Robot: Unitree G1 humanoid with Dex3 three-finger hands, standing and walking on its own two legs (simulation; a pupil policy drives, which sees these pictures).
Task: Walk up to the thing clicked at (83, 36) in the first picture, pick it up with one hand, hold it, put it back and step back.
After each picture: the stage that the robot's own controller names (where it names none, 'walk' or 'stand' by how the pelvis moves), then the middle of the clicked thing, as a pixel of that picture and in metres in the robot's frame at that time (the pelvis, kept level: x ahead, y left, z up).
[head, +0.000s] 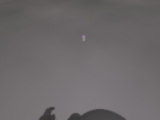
stand; (83, 38) +1.83 +0.26 -0.72
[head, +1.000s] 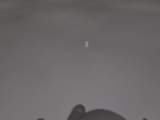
walk; (86, 44) +1.71 +0.30 -0.72
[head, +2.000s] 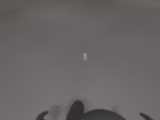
walk; (84, 56) +1.12 +0.21 -0.71
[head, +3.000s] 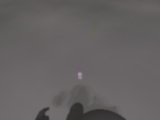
walk; (79, 75) +0.71 +0.21 -0.71
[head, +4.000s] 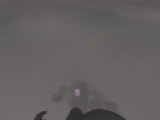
walk; (77, 92) +0.46 +0.18 -0.70
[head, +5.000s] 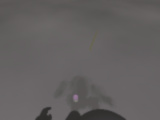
stand; (75, 98) +0.37 +0.17 -0.71
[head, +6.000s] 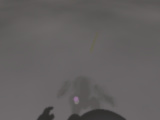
stand; (76, 100) +0.36 +0.18 -0.72
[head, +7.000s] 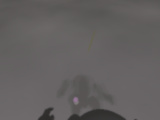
stand; (75, 100) +0.34 +0.19 -0.72
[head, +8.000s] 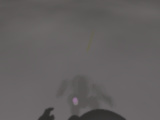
stand; (75, 101) +0.34 +0.19 -0.73
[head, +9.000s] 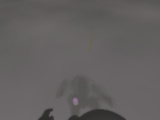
stand; (75, 101) +0.34 +0.19 -0.73
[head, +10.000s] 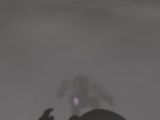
stand; (76, 101) +0.34 +0.19 -0.73
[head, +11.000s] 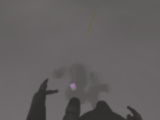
go down; (73, 86) +0.37 +0.18 -0.64
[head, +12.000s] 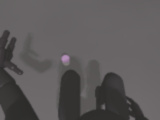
go down; (65, 60) +0.43 +0.21 -0.29
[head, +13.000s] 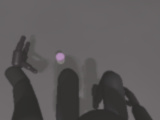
close in; (60, 58) +0.43 +0.22 -0.27
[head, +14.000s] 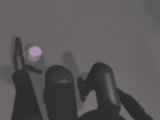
close in; (34, 54) +0.42 +0.25 -0.22
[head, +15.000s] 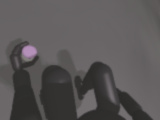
close; (29, 54) +0.41 +0.26 -0.22
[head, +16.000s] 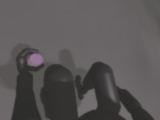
lift; (35, 60) +0.37 +0.23 -0.23
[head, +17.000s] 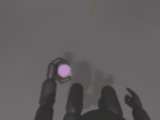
lift; (65, 73) +0.31 +0.18 +0.00
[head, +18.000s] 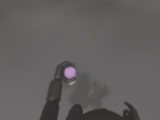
hold; (70, 76) +0.31 +0.16 +0.02
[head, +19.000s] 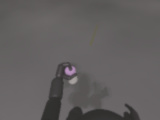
hold; (71, 75) +0.32 +0.16 +0.00
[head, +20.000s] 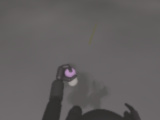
crouch; (71, 77) +0.32 +0.16 -0.02
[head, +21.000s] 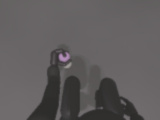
crouch; (65, 60) +0.41 +0.18 -0.10
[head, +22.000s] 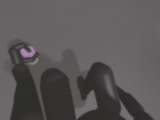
lower; (30, 55) +0.41 +0.26 -0.22
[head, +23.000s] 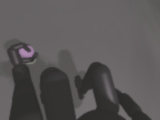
lower; (28, 55) +0.41 +0.26 -0.23
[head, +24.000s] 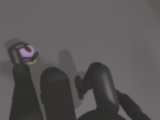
lower; (29, 55) +0.41 +0.26 -0.23
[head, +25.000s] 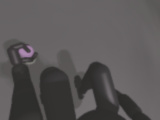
lower; (28, 55) +0.41 +0.26 -0.23
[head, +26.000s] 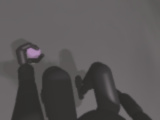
loosen; (33, 55) +0.41 +0.24 -0.23
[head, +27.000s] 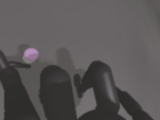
withdraw; (30, 56) +0.40 +0.24 -0.23
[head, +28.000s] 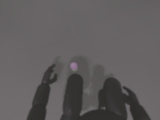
walk; (74, 66) +0.42 +0.18 -0.38
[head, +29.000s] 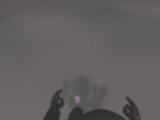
stand; (77, 99) +0.35 +0.15 -0.66
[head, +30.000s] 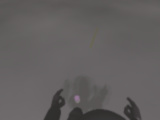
stand; (77, 99) +0.35 +0.16 -0.67
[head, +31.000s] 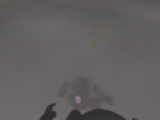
stand; (78, 99) +0.35 +0.15 -0.70
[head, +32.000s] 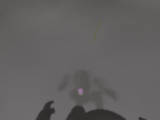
walk; (80, 91) +0.38 +0.14 -0.71
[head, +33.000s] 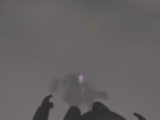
walk; (80, 79) +0.56 +0.10 -0.71
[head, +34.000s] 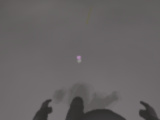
walk; (79, 59) +0.88 +0.25 -0.69
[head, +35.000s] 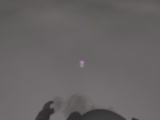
stand; (81, 64) +0.97 +0.18 -0.72
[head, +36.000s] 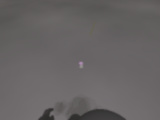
stand; (81, 65) +0.98 +0.21 -0.73
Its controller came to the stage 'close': yes
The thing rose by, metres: 0.72
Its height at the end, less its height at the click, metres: +0.00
